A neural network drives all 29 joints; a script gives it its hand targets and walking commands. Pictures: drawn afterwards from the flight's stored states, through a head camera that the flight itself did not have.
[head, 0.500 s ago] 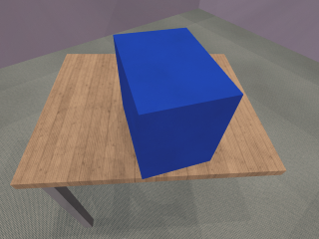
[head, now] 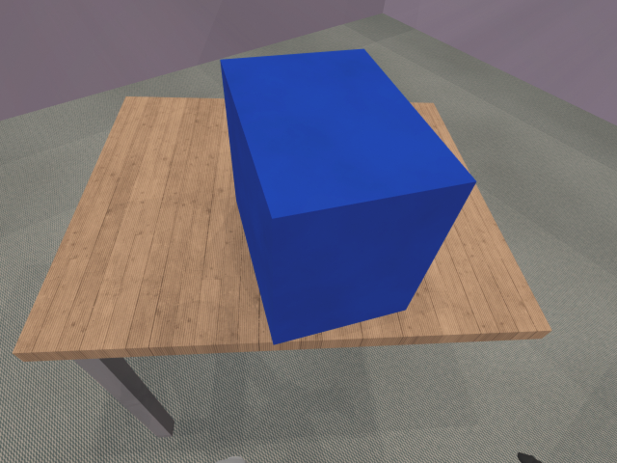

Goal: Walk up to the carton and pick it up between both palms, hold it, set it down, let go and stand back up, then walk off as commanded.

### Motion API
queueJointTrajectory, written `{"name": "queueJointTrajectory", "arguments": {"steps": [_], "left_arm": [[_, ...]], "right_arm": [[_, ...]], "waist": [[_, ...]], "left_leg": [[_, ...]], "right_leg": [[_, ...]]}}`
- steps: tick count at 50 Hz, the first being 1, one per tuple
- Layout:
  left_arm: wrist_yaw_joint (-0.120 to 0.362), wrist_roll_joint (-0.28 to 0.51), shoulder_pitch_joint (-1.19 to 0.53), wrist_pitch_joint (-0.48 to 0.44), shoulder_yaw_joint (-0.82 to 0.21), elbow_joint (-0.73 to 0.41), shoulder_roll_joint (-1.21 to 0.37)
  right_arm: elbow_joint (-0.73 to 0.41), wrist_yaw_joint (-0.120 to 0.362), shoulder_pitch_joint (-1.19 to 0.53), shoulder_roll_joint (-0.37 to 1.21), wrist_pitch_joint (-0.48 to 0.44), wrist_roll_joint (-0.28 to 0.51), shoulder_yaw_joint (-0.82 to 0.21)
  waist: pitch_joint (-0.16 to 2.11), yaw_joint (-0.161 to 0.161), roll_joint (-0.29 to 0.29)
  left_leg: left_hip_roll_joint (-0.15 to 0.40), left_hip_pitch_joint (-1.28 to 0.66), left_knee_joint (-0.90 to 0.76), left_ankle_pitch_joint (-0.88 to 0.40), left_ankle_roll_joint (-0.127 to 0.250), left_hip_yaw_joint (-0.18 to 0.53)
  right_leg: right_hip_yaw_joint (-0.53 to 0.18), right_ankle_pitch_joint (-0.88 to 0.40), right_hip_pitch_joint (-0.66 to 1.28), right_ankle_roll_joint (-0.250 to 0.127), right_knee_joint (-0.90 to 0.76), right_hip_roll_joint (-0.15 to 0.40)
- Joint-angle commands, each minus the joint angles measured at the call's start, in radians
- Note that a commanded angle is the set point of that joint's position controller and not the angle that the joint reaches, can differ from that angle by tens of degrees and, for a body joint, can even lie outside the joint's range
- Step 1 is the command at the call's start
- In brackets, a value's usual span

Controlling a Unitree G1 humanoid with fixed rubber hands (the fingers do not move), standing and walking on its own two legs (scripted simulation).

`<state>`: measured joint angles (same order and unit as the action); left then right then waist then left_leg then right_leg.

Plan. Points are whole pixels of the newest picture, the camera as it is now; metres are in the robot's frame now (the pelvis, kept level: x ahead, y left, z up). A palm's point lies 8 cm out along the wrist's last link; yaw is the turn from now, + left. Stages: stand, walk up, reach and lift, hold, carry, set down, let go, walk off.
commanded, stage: reach and lift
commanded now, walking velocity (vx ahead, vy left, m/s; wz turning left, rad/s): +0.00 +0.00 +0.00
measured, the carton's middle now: (319, 193) +0.47 -0.02 +0.08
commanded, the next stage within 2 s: none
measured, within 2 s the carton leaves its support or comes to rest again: neither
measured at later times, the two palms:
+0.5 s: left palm (109, 414) +0.20 +0.25 -0.05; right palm (554, 461) +0.14 -0.32 -0.07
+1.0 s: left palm (117, 431) +0.18 +0.22 -0.01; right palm out of the picture +0.10 -0.30 -0.01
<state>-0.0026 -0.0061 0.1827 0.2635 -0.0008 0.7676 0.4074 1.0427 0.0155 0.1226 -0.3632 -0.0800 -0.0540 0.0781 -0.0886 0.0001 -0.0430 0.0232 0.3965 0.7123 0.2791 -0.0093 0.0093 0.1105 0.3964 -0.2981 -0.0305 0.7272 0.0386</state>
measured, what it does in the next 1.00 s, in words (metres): stands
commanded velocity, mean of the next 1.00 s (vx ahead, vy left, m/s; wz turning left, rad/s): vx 0.00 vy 0.00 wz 0.00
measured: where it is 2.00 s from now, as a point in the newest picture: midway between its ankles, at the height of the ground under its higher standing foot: outside the picture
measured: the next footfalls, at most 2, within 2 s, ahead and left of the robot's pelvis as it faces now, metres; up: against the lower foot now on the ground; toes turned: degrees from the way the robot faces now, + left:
none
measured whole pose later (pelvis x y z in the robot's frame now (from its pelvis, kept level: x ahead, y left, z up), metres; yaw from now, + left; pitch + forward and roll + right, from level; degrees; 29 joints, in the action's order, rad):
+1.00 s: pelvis -0.03 +0.00 +0.02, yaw -5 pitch -6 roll +0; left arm -0.15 0.02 0.26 0.36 0.00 0.12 0.26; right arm 0.52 0.24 0.25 -0.35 -0.03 0.07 0.10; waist -0.06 0.00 -0.07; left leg 0.02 0.24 0.52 0.18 -0.04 0.01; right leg 0.05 0.26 -0.21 -0.05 0.57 0.00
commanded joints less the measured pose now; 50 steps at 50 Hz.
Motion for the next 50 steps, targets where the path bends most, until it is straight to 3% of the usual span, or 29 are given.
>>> {"name": "queueJointTrajectory", "arguments": {"steps": [1,3,5,6,8,9,15,18,20,25,26,27,32,35,39,41,44,46,50], "left_arm": [[-0.020,-0.015,-0.319,0.234,0.044,-0.401,0.091],[-0.019,-0.009,-0.295,0.281,0.028,-0.463,0.087],[-0.035,-0.021,-0.241,0.307,0.022,-0.465,0.063],[-0.044,-0.023,-0.233,0.312,0.027,-0.471,0.046],[-0.044,-0.028,-0.182,0.307,0.055,-0.499,0.045],[-0.041,-0.026,-0.178,0.301,0.075,-0.495,0.052],[-0.045,-0.025,-0.048,0.218,0.097,-0.583,0.027],[-0.042,-0.021,0.002,0.171,0.116,-0.583,0.002],[-0.044,-0.019,0.015,0.141,0.127,-0.578,0.000],[-0.057,-0.010,0.057,0.094,0.144,-0.583,-0.030],[-0.061,-0.014,0.060,0.085,0.158,-0.582,-0.032],[-0.063,-0.005,0.064,0.076,0.149,-0.602,-0.044],[-0.093,0.008,0.042,0.043,0.137,-0.669,-0.061],[-0.109,0.019,0.043,0.026,0.135,-0.691,-0.061],[-0.127,0.056,0.021,0.020,0.107,-0.765,-0.079],[-0.135,0.059,0.005,0.031,0.104,-0.801,-0.086],[-0.161,0.050,0.010,0.052,0.090,-0.824,-0.132],[-0.169,0.040,0.001,0.056,0.078,-0.830,-0.152],[-0.184,0.031,0.029,0.051,0.033,-0.878,-0.191]], "right_arm": [[-0.137,0.042,-0.231,-0.124,-0.069,-0.101,0.151],[-0.197,0.043,-0.191,-0.126,-0.041,-0.072,0.157],[-0.198,0.062,-0.186,-0.168,-0.021,-0.056,0.176],[-0.195,0.073,-0.201,-0.180,-0.012,-0.047,0.173],[-0.191,0.088,-0.158,-0.222,-0.001,-0.033,0.173],[-0.211,0.089,-0.149,-0.214,0.002,-0.023,0.163],[-0.271,0.114,-0.070,-0.210,-0.037,0.032,0.117],[-0.323,0.114,-0.046,-0.208,-0.071,0.051,0.093],[-0.340,0.113,-0.024,-0.187,-0.083,0.058,0.083],[-0.390,0.120,0.008,-0.189,-0.107,0.081,0.071],[-0.406,0.123,0.017,-0.181,-0.106,0.088,0.061],[-0.417,0.123,0.030,-0.174,-0.108,0.089,0.063],[-0.510,0.139,0.038,-0.162,-0.099,0.099,0.064],[-0.590,0.147,0.058,-0.163,-0.086,0.104,0.075],[-0.671,0.165,0.085,-0.169,-0.055,0.150,0.070],[-0.712,0.171,0.078,-0.169,-0.030,0.181,0.056],[-0.698,0.202,0.071,-0.190,0.023,0.197,0.065],[-0.685,0.224,0.046,-0.223,0.043,0.211,0.077],[-0.737,0.254,0.021,-0.289,0.037,0.246,0.100]], "waist": [[-0.005,0.046,-0.027],[0.048,0.043,-0.044],[0.043,0.019,0.050],[0.068,0.012,0.125],[0.110,0.017,0.130],[0.131,0.000,0.088],[0.263,-0.013,0.069],[0.301,-0.038,0.023],[0.280,-0.046,-0.003],[0.282,-0.053,0.001],[0.260,-0.067,-0.015],[0.259,-0.059,-0.018],[0.229,-0.066,0.010],[0.189,-0.074,-0.028],[0.184,-0.064,-0.082],[0.162,-0.059,-0.105],[0.075,-0.067,-0.036],[0.085,-0.065,0.003],[0.142,-0.063,-0.004]], "left_leg": [[-0.022,-0.308,0.109,0.173,0.013,-0.068],[-0.014,-0.432,0.089,0.119,-0.004,-0.046],[0.034,-0.305,-0.035,0.124,-0.013,-0.036],[0.053,-0.216,-0.093,0.126,-0.020,-0.040],[0.049,-0.224,-0.116,0.023,-0.023,-0.040],[0.031,-0.261,-0.118,-0.025,-0.022,-0.053],[0.017,-0.435,-0.109,-0.365,-0.046,-0.029],[0.003,-0.444,-0.122,-0.433,-0.034,-0.034],[-0.005,-0.417,-0.149,-0.411,-0.023,-0.038],[-0.017,-0.413,-0.194,-0.389,-0.012,-0.041],[-0.021,-0.395,-0.210,-0.366,-0.003,-0.046],[-0.021,-0.398,-0.219,-0.338,0.001,-0.042],[-0.022,-0.386,-0.271,-0.208,0.012,-0.056],[-0.026,-0.372,-0.305,-0.080,0.026,-0.070],[-0.069,-0.705,-0.186,-0.055,-0.002,-0.022],[-0.081,-0.817,-0.139,-0.070,-0.010,0.006],[-0.046,-0.694,-0.233,0.027,-0.021,0.008],[-0.028,-0.673,-0.263,0.096,-0.022,0.028],[-0.019,-0.732,-0.254,0.127,-0.029,0.055]], "right_leg": [[-0.075,0.269,-0.436,-0.146,-0.140,0.078],[-0.047,0.197,-0.488,-0.136,-0.174,0.081],[0.005,0.016,-0.301,-0.101,-0.156,0.014],[0.013,-0.051,-0.174,-0.081,-0.139,-0.019],[0.000,-0.144,-0.073,-0.064,-0.158,-0.042],[-0.007,-0.182,-0.065,-0.054,-0.186,-0.047],[-0.013,-0.454,-0.014,-0.020,-0.233,-0.061],[-0.019,-0.572,0.037,0.006,-0.236,-0.060],[-0.032,-0.580,0.071,0.022,-0.255,-0.053],[-0.042,-0.543,0.076,0.028,-0.279,-0.050],[-0.044,-0.529,0.090,0.034,-0.296,-0.047],[-0.049,-0.500,0.077,0.036,-0.301,-0.045],[-0.066,-0.306,0.035,0.019,-0.354,-0.034],[-0.089,-0.126,-0.011,0.013,-0.397,-0.016],[-0.166,0.195,-0.403,-0.080,-0.543,0.113],[-0.200,0.296,-0.538,-0.109,-0.599,0.160],[-0.167,0.236,-0.432,-0.099,-0.567,0.113],[-0.159,0.227,-0.393,-0.113,-0.551,0.098],[-0.136,0.201,-0.431,-0.118,-0.530,0.090]]}}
